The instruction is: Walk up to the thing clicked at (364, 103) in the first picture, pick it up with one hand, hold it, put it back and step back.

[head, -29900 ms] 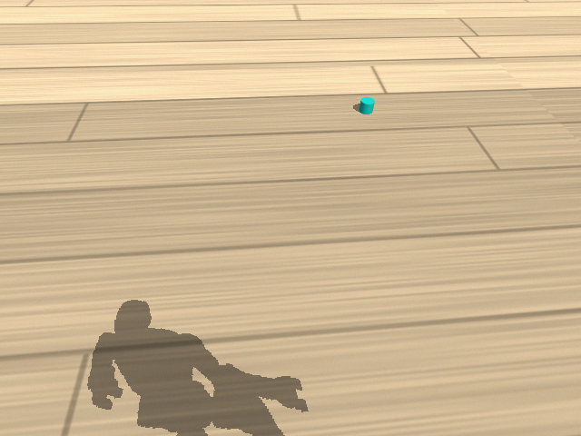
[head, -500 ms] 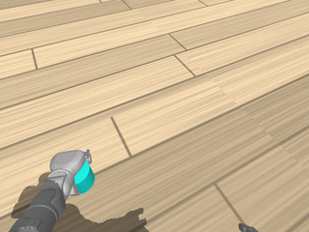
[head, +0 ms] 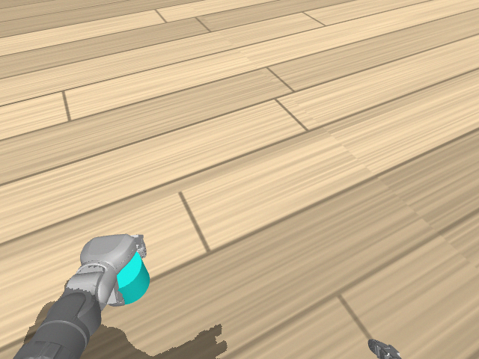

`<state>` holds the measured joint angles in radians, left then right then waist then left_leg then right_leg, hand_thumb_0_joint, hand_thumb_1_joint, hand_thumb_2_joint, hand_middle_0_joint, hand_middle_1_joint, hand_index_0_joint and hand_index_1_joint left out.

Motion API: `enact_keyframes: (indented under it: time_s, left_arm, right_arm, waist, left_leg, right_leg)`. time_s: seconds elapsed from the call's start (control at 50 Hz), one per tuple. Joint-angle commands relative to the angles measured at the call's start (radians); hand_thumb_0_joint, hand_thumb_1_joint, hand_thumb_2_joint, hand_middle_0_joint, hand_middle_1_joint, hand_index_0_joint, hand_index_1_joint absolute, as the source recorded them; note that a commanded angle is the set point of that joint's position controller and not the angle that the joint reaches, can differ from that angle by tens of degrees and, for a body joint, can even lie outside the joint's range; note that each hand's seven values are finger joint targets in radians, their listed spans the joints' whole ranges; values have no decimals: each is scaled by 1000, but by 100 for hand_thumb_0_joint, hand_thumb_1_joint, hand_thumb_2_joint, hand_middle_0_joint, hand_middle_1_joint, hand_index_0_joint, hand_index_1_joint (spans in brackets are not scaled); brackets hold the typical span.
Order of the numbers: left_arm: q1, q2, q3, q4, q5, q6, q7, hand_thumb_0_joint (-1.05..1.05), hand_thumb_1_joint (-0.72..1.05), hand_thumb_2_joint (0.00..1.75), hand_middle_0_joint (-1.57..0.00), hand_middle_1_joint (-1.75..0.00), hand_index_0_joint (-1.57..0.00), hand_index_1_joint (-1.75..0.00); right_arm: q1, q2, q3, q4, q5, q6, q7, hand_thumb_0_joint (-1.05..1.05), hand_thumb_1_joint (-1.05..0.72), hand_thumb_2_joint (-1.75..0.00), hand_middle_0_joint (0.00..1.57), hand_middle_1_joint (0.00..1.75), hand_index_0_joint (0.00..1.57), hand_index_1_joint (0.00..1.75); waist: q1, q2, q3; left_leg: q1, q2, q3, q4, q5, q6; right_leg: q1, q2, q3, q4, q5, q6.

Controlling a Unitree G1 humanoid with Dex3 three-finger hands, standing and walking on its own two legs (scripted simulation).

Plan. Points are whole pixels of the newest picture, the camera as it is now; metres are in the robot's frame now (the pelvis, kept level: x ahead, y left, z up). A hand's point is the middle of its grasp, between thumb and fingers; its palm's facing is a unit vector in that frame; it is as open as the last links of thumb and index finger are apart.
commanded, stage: hold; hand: left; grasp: from above
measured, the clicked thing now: (123, 275) +0.31 +0.23 -0.09
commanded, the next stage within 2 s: crouch in 1.20 s
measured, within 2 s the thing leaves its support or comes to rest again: neither
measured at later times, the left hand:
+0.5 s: hand (114, 280) +0.28 +0.22 -0.04, palm faces -0.45 -0.06 -0.89, open 10.8 cm
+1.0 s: hand (115, 277) +0.28 +0.22 -0.04, palm faces -0.46 -0.06 -0.88, open 10.9 cm
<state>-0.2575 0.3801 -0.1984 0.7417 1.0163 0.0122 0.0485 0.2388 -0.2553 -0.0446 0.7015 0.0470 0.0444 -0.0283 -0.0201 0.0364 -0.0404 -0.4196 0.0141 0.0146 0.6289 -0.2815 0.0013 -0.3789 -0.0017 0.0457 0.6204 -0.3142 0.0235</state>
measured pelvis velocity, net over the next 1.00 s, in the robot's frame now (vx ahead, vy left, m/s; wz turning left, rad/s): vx -0.01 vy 0.00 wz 0.00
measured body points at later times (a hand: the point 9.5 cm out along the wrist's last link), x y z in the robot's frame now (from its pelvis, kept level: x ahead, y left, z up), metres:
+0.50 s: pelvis -0.01 +0.00 +0.01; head +0.00 -0.02 +0.46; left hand +0.30 +0.22 +0.01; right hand +0.12 -0.26 -0.11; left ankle +0.02 +0.12 -0.73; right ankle +0.00 -0.14 -0.73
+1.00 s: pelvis -0.01 +0.00 +0.01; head +0.01 -0.02 +0.46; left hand +0.30 +0.22 +0.01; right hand +0.14 -0.26 -0.11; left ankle +0.02 +0.12 -0.73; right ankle +0.00 -0.14 -0.73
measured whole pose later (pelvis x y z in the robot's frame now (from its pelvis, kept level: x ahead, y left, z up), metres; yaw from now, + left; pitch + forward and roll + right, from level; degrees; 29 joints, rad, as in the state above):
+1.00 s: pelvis -0.01 +0.00 +0.01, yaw +0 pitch +1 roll +0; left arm -0.24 0.39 -0.21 0.66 1.00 0.00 -0.02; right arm 0.19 -0.25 -0.02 0.69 0.06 0.05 -0.05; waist 0.01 0.05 0.00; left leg -0.31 0.01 0.02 0.51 -0.22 0.00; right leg -0.28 0.00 0.05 0.52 -0.26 0.02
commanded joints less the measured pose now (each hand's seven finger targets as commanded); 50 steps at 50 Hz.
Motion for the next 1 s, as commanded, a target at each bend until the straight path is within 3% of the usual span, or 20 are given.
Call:
enact_keyframes:
  time_s: [0.0, 0.4, 0.44, 0.46, 0.56, 0.68, 0.7, 0.74, 0.76, 0.82, 0.88, 0.92, 0.94, 0.98]
  left_arm:
    - [-346, 212, 100, -213, -2, -1, 46, 0, 47, 105, -88, -91, -88, -92]
    - [-350, 237, 118, -270, -12, -6, 18, 0, 47, 101, -87, -92, -87, -92]
    - [-369, 224, 101, -311, -17, -7, 11, 0, 47, 101, -87, -92, -88, -92]
    - [-346, 239, 116, -275, -18, -5, 8, 0, 47, 101, -87, -92, -87, -92]
    - [-371, 226, 102, -333, -22, -9, -6, 0, 44, 100, -85, -92, -85, -91]
    - [-321, 214, 99, -304, -24, 0, -21, 0, 43, 101, -85, -92, -85, -92]
    - [-363, 210, 87, -327, -26, -2, -22, 0, 43, 101, -84, -93, -84, -93]
    - [-301, 218, 105, -297, -23, 1, -22, 0, 43, 100, -85, -91, -85, -91]
    - [-298, 213, 102, -312, -22, -1, -25, 0, 44, 102, -86, -90, -86, -91]
    - [-367, 242, 110, -336, -21, -9, -25, 0, 46, 104, -88, -91, -88, -92]
    - [-362, 227, 106, -329, -14, -12, -18, 0, 45, 103, -86, -93, -86, -93]
    - [-390, 249, 117, -327, -7, -12, -10, 0, 44, 104, -86, -93, -86, -93]
    - [-372, 241, 118, -329, -12, -10, -8, 0, 44, 103, -86, -93, -86, -92]
    - [-377, 208, 90, -311, -19, -7, -7, 0, 46, 103, -85, -97, -86, -96]
  right_arm:
    - [-43, -150, -49, -124, -1, -40, -11, 0, -90, -90, 20, 30, 20, 30]
    - [-99, -142, -36, -138, 5, -44, -21, 0, -91, -90, 20, 30, 20, 30]
    - [-107, -140, -35, -146, 6, -44, -23, 0, -91, -90, 20, 30, 20, 30]
    - [-109, -142, -34, -143, 8, -44, -23, 0, -91, -90, 20, 30, 20, 30]
    - [-121, -133, -30, -150, 10, -44, -27, 0, -91, -90, 20, 30, 20, 30]
    - [-130, -134, -28, -152, 14, -42, -29, 0, -91, -91, 20, 30, 20, 30]
    - [-124, -135, -29, -153, 12, -41, -29, 0, -91, -90, 20, 30, 20, 30]
    - [-131, -133, -27, -154, 14, -41, -29, 0, -91, -91, 20, 30, 20, 30]
    - [-131, -130, -28, -158, 14, -40, -28, 0, -91, -91, 20, 30, 20, 30]
    - [-133, -130, -25, -153, 14, -37, -31, 0, -91, -91, 20, 30, 20, 30]
    - [-120, -131, -28, -146, 12, -34, -32, 0, -91, -90, 20, 30, 20, 30]
    - [-118, -134, -29, -141, 12, -35, -32, 0, -91, -91, 20, 30, 20, 30]
    - [-124, -130, -29, -144, 13, -33, -33, 0, -91, -91, 20, 30, 20, 30]
    - [-120, -128, -28, -139, 12, -34, -31, 0, -91, -90, 20, 30, 20, 30]
  waist:
    - [-4, 8, -248]
    - [11, 4, -232]
    - [12, 3, -232]
    - [11, -5, -220]
    - [21, 13, -238]
    - [21, -4, -213]
    - [9, -4, -214]
    - [26, -15, -193]
    - [21, -12, -213]
    - [20, 0, -222]
    - [10, 1, -245]
    - [13, 15, -254]
    - [24, 21, -250]
    - [9, -5, -234]
  left_leg:
    - [206, -14, -6, -93, 197, -1]
    - [238, -27, 11, -141, 149, 7]
    - [240, -26, 12, -146, 147, 8]
    - [240, -26, 13, -149, 136, 10]
    - [259, -25, 12, -161, 158, 8]
    - [267, -24, 12, -176, 171, 6]
    - [268, -23, 12, -175, 163, 8]
    - [253, -26, 12, -180, 157, 8]
    - [261, -29, 15, -176, 168, 11]
    - [274, -27, 12, -176, 192, 10]
    - [289, -29, 16, -170, 211, 13]
    - [299, -28, 14, -171, 227, 8]
    - [299, -28, 17, -172, 226, 8]
    - [294, -24, 13, -177, 218, 9]
  right_leg:
    - [25, 44, -36, -102, 190, -34]
    - [69, 34, -22, -165, 148, -28]
    - [73, 35, -22, -171, 149, -29]
    - [78, 34, -21, -175, 138, -28]
    - [93, 36, -24, -178, 154, -31]
    - [93, 37, -26, -186, 162, -32]
    - [87, 38, -25, -191, 159, -31]
    - [99, 35, -26, -195, 148, -31]
    - [107, 32, -22, -194, 164, -30]
    - [109, 34, -24, -191, 185, -29]
    - [115, 32, -21, -189, 209, -28]
    - [113, 33, -24, -186, 222, -31]
    - [115, 33, -25, -190, 218, -31]
    - [104, 36, -29, -191, 213, -31]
